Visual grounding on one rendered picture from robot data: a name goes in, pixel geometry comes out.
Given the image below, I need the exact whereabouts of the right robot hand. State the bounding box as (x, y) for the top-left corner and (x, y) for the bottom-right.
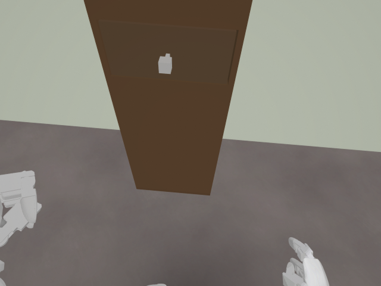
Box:
(282, 237), (329, 286)

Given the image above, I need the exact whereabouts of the cabinet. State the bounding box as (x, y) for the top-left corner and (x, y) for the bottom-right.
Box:
(84, 0), (252, 195)

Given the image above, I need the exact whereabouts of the drawer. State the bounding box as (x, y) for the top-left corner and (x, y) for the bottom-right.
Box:
(98, 20), (236, 84)

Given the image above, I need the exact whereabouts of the left robot hand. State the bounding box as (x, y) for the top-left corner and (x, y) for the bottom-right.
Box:
(0, 170), (42, 247)

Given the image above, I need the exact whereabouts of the handle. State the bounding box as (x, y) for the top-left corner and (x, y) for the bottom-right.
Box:
(158, 54), (172, 74)

